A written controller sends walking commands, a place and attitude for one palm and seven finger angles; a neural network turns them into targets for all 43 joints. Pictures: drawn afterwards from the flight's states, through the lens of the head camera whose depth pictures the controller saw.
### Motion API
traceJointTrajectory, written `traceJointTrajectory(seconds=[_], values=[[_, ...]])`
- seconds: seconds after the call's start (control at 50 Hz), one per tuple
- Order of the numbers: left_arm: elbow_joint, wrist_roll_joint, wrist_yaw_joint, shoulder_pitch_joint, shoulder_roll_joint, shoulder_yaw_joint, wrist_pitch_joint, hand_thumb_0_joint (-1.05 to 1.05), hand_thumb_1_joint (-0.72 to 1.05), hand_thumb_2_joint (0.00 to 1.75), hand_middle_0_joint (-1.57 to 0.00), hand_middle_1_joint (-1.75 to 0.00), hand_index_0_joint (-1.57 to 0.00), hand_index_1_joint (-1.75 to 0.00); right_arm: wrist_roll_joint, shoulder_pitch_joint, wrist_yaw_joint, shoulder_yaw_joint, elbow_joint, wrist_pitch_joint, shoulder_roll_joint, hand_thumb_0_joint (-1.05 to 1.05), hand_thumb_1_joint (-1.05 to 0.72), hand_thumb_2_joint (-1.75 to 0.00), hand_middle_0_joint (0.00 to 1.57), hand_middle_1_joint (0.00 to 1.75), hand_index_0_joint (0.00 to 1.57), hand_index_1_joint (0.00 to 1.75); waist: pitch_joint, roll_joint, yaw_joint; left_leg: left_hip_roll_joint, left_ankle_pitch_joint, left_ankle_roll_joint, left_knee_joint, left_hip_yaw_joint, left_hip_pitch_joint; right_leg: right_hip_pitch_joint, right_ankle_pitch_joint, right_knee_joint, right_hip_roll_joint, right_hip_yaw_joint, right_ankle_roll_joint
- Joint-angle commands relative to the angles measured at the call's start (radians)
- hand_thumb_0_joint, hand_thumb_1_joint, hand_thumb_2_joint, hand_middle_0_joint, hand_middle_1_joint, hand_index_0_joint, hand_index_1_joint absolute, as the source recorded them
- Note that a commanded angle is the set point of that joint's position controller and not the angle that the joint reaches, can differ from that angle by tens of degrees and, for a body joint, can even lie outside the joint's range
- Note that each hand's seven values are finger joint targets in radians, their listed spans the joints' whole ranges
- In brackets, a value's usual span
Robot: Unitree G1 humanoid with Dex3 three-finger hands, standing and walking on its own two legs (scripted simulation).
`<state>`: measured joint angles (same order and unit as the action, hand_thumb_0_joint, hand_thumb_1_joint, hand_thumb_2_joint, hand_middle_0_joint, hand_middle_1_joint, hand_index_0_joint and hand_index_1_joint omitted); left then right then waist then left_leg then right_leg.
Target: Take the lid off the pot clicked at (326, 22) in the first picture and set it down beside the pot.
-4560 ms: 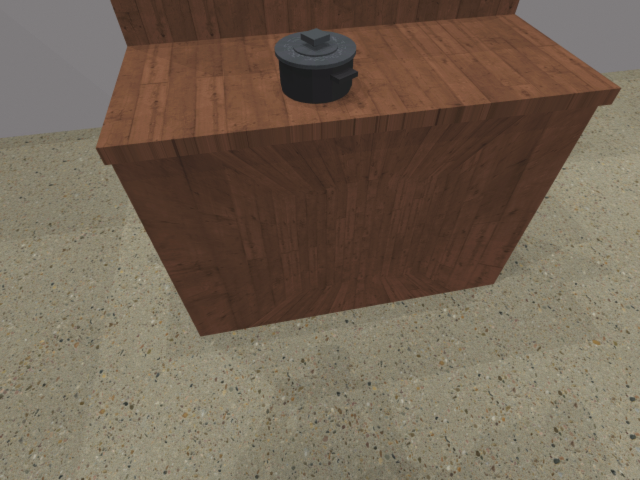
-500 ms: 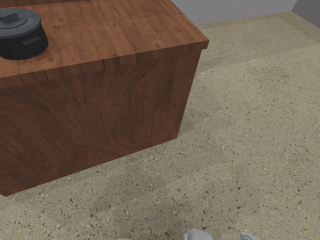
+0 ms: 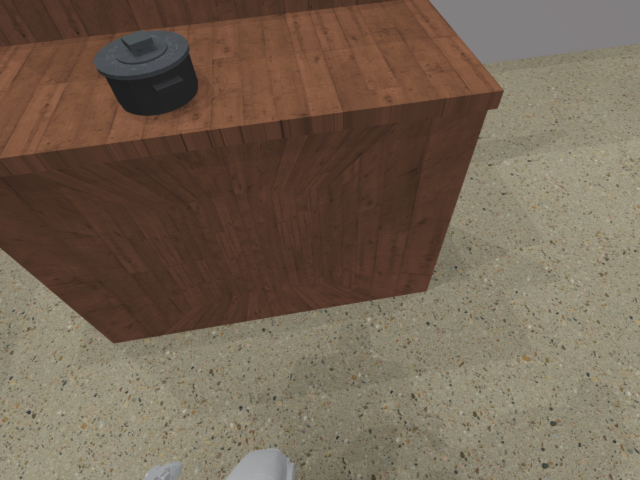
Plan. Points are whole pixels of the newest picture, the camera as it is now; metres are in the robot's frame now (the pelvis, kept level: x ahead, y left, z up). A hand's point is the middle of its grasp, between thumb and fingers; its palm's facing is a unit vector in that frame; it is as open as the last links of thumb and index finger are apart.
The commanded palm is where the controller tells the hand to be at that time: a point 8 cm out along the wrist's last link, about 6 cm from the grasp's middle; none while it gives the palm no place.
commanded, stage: turn to face it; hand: left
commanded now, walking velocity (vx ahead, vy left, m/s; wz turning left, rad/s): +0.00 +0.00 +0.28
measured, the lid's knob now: (137, 40) +0.79 +0.36 +0.15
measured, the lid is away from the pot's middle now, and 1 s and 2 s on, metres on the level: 0.00 0.00 0.00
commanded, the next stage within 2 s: take the last steps up to it in 0.20 s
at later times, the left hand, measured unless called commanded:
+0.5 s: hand out of the picture +0.01 +0.25 -0.16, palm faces +0.16 -0.96 -0.25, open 7.4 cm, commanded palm none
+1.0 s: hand out of the picture +0.00 +0.19 -0.16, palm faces +0.31 -0.94 -0.16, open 7.4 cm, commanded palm none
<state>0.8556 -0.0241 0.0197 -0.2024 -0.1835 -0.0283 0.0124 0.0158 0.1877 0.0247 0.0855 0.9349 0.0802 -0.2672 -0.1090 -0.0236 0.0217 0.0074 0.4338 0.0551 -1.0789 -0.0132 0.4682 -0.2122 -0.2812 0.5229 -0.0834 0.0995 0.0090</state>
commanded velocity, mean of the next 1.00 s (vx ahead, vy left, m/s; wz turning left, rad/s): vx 0.22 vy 0.03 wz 0.13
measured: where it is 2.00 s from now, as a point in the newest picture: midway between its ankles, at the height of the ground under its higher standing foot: (291, 426)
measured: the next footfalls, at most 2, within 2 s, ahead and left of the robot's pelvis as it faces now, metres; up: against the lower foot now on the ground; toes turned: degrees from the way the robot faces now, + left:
left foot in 0.18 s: +0.03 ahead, +0.14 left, +0.00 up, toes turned +5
right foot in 0.58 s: +0.06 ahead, -0.08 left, +0.00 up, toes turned +5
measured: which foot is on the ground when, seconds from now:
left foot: up 0.00-0.16, down 0.18-0.58, up 0.60-1.00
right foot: down 0.00-0.18, up 0.20-0.56, down 0.58-1.00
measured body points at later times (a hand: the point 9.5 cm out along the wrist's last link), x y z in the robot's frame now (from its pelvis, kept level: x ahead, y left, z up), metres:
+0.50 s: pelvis +0.00 +0.03 +0.00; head +0.02 +0.03 +0.45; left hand +0.00 +0.30 -0.14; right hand +0.10 -0.19 -0.15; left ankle -0.01 +0.14 -0.74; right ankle +0.01 -0.09 -0.71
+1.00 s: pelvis +0.13 +0.07 -0.01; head +0.18 +0.07 +0.44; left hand -0.01 +0.24 -0.15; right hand +0.26 -0.13 -0.16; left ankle +0.20 +0.22 -0.72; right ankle +0.02 -0.08 -0.74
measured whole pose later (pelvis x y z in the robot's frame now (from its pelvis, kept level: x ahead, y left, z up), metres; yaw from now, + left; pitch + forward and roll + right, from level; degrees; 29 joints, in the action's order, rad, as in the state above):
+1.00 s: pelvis +0.13 +0.07 -0.01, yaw +11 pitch +1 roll +1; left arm 1.13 -0.03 0.01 -0.48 -0.10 -0.02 -0.06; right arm 0.02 0.15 0.04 0.04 1.02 -0.02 -0.19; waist -0.08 0.00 -0.06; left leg -0.04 0.19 -0.02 -0.64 0.10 0.46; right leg 0.05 -0.40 0.35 -0.09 0.11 -0.04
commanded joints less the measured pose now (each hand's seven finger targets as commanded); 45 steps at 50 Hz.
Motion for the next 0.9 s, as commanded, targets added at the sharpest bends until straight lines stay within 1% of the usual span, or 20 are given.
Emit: traceJointTrajectory(seconds=[0.0,0.06,0.12,0.14,0.16,0.18,0.24,0.28,0.32,0.44,0.48,0.52,0.54,0.56,0.58,0.6,0.64,0.68,0.78,0.88], values=[[-0.033,-0.005,0.017,-0.086,-0.239,-0.073,-0.019,0.00,0.90,0.90,-0.20,-0.30,-0.20,-0.30,-0.007,-0.096,-0.002,-0.006,-0.095,-0.033,-0.025,0.00,-0.90,-0.90,0.20,0.30,0.20,0.30,0.102,0.225,-0.066,0.001,0.037,-0.001,0.198,0.046,-0.010,0.114,0.460,-0.150,-0.231,-0.159,0.150],[-0.016,-0.006,0.016,-0.094,-0.254,-0.080,-0.013,0.00,0.90,0.90,-0.20,-0.30,-0.20,-0.30,-0.013,-0.065,-0.010,-0.014,-0.084,-0.045,-0.020,0.00,-0.90,-0.90,0.20,0.30,0.20,0.30,0.145,0.244,-0.058,0.018,0.019,-0.014,0.358,0.073,-0.114,0.130,0.542,-0.097,-0.237,-0.140,0.137],[0.003,0.010,0.011,-0.077,-0.230,-0.074,-0.002,0.00,0.90,0.90,-0.20,-0.30,-0.20,-0.30,-0.010,0.014,-0.016,-0.013,-0.053,-0.062,-0.048,0.00,-0.90,-0.90,0.20,0.30,0.20,0.30,0.177,0.171,-0.008,-0.005,-0.240,-0.038,0.690,0.056,-0.354,0.025,0.404,0.043,-0.184,-0.069,0.040],[-0.018,0.017,0.008,-0.095,-0.177,-0.069,0.006,0.00,0.90,0.90,-0.20,-0.30,-0.20,-0.30,0.000,0.043,-0.020,0.007,-0.058,-0.072,-0.134,0.00,-0.90,-0.90,0.20,0.30,0.20,0.30,0.207,-0.051,0.007,-0.194,-0.424,-0.110,0.739,-0.159,-0.494,-0.161,0.123,0.201,-0.093,0.004,-0.029],[-0.044,0.015,0.003,-0.072,-0.124,-0.047,0.010,0.00,0.90,0.90,-0.20,-0.30,-0.20,-0.30,0.003,0.070,-0.024,0.022,-0.059,-0.063,-0.217,0.00,-0.90,-0.90,0.20,0.30,0.20,0.30,0.178,-0.264,0.027,-0.396,-0.703,-0.242,0.757,-0.378,-0.490,-0.326,-0.349,0.362,-0.008,0.014,-0.075],[-0.037,0.006,0.012,-0.016,-0.148,-0.047,0.020,0.00,0.90,0.90,-0.20,-0.30,-0.20,-0.30,0.005,0.091,-0.032,0.018,-0.040,-0.060,-0.195,0.00,-0.90,-0.90,0.20,0.30,0.20,0.30,0.168,-0.224,0.051,-0.376,-0.630,-0.280,0.761,-0.359,-0.416,-0.308,-0.351,0.471,-0.011,-0.064,-0.060],[0.021,0.008,-0.001,-0.025,-0.146,-0.053,0.020,0.00,0.90,0.90,-0.20,-0.30,-0.20,-0.30,0.005,-0.031,-0.049,-0.009,-0.057,-0.065,-0.117,0.00,-0.90,-0.90,0.20,0.30,0.20,0.30,0.100,-0.154,-0.012,-0.258,-0.562,-0.239,0.768,-0.239,-0.332,-0.310,-0.174,0.551,-0.012,-0.100,-0.062],[0.051,0.010,-0.003,-0.054,-0.137,-0.047,0.021,0.00,0.90,0.90,-0.20,-0.30,-0.20,-0.30,0.000,-0.033,-0.051,-0.016,-0.052,-0.072,-0.104,0.00,-0.90,-0.90,0.20,0.30,0.20,0.30,0.121,-0.129,-0.023,-0.226,-0.624,-0.223,0.766,-0.181,-0.362,-0.283,-0.132,0.521,-0.002,-0.088,-0.072],[0.062,0.008,-0.007,-0.067,-0.126,-0.042,0.017,0.00,0.90,0.90,-0.20,-0.30,-0.20,-0.30,0.000,-0.008,-0.050,-0.016,-0.041,-0.076,-0.099,0.00,-0.90,-0.90,0.20,0.30,0.20,0.30,0.140,-0.135,-0.017,-0.210,-0.503,-0.229,0.780,-0.177,-0.381,-0.257,-0.139,0.450,0.010,-0.071,-0.071],[0.037,0.000,-0.028,-0.015,-0.100,-0.031,-0.006,0.00,0.90,0.90,-0.20,-0.30,-0.20,-0.30,0.010,0.065,-0.041,-0.006,-0.007,-0.084,-0.111,0.00,-0.90,-0.90,0.20,0.30,0.20,0.30,0.055,-0.126,0.010,-0.219,0.031,-0.257,0.865,-0.302,-0.291,-0.199,-0.169,0.223,0.034,-0.039,-0.039],[0.052,-0.002,-0.030,-0.069,-0.088,-0.029,-0.017,0.00,0.90,0.90,-0.20,-0.30,-0.20,-0.30,0.009,0.060,-0.040,-0.008,-0.002,-0.087,-0.105,0.00,-0.90,-0.90,0.20,0.30,0.20,0.30,0.050,-0.093,-0.016,-0.198,0.101,-0.243,0.842,-0.298,-0.220,-0.088,-0.134,0.126,0.058,-0.022,-0.032],[0.094,-0.004,-0.028,-0.190,-0.100,-0.036,-0.032,0.00,0.90,0.90,-0.20,-0.30,-0.20,-0.30,0.001,0.037,-0.039,-0.013,0.001,-0.088,-0.077,0.00,-0.90,-0.90,0.20,0.30,0.20,0.30,0.061,-0.026,-0.075,-0.120,0.158,-0.193,0.708,-0.231,-0.076,0.145,-0.054,-0.084,0.061,-0.026,-0.023],[0.111,-0.013,-0.018,-0.257,-0.154,-0.050,-0.044,0.00,0.90,0.90,-0.20,-0.30,-0.20,-0.30,-0.008,0.038,-0.037,-0.023,-0.005,-0.093,-0.015,0.00,-0.90,-0.90,0.20,0.30,0.20,0.30,0.055,0.139,-0.106,-0.023,0.147,-0.140,0.473,-0.127,0.101,0.282,-0.229,-0.217,-0.084,-0.224,0.019],[0.115,-0.013,-0.008,-0.326,-0.238,-0.070,-0.046,0.00,0.90,0.90,-0.20,-0.30,-0.20,-0.30,-0.006,0.001,-0.028,-0.033,-0.051,-0.099,0.024,0.00,-0.90,-0.90,0.20,0.30,0.20,0.30,0.020,0.344,-0.144,0.064,0.156,-0.093,0.227,0.009,0.277,0.304,-0.459,-0.406,-0.340,-0.592,0.129],[0.120,0.003,-0.001,-0.342,-0.233,-0.071,-0.056,0.00,0.90,0.90,-0.20,-0.30,-0.20,-0.30,0.012,-0.061,-0.019,-0.020,-0.066,-0.099,-0.045,0.00,-0.90,-0.90,0.20,0.30,0.20,0.30,-0.017,0.249,-0.142,-0.006,0.088,-0.096,0.092,-0.058,0.299,0.204,-0.500,-0.458,-0.384,-0.672,0.176],[0.118,0.002,0.001,-0.289,-0.204,-0.066,-0.066,0.00,0.90,0.90,-0.20,-0.30,-0.20,-0.30,0.013,-0.060,-0.011,-0.012,-0.052,-0.099,-0.040,0.00,-0.90,-0.90,0.20,0.30,0.20,0.30,-0.054,0.226,-0.105,-0.033,-0.004,-0.097,0.021,-0.072,0.288,0.130,-0.470,-0.458,-0.344,-0.627,0.165],[0.101,0.001,0.000,-0.187,-0.129,-0.047,-0.079,0.00,0.90,0.90,-0.20,-0.30,-0.20,-0.30,0.014,0.020,0.001,-0.009,0.003,-0.094,-0.022,0.00,-0.90,-0.90,0.20,0.30,0.20,0.30,-0.054,0.142,-0.037,-0.073,-0.139,-0.080,-0.004,-0.045,0.227,0.078,-0.260,-0.414,-0.264,-0.386,0.129],[0.113,0.005,-0.002,-0.199,-0.098,-0.038,-0.094,0.00,0.90,0.90,-0.20,-0.30,-0.20,-0.30,0.010,0.050,0.006,-0.015,0.025,-0.093,0.016,0.00,-0.90,-0.90,0.20,0.30,0.20,0.30,-0.023,0.146,-0.026,-0.074,-0.223,-0.058,0.014,-0.002,0.194,0.099,-0.002,-0.384,-0.203,-0.224,0.109],[0.187,0.004,0.002,-0.311,-0.092,-0.031,-0.108,0.00,0.90,0.90,-0.20,-0.30,-0.20,-0.30,0.005,-0.030,0.010,-0.025,0.009,-0.099,0.049,0.00,-0.90,-0.90,0.20,0.30,0.20,0.30,-0.008,0.154,-0.059,-0.079,-0.262,-0.041,0.132,0.064,0.222,0.202,0.372,-0.335,-0.192,-0.138,0.121],[0.225,0.000,0.007,-0.323,-0.100,-0.033,-0.101,0.00,0.90,0.90,-0.20,-0.30,-0.20,-0.30,-0.001,-0.122,0.019,-0.038,-0.010,-0.115,0.071,0.00,-0.90,-0.90,0.20,0.30,0.20,0.30,-0.016,0.193,-0.076,-0.057,-0.265,-0.062,0.353,0.122,0.092,0.184,0.462,-0.302,-0.188,-0.090,0.112]])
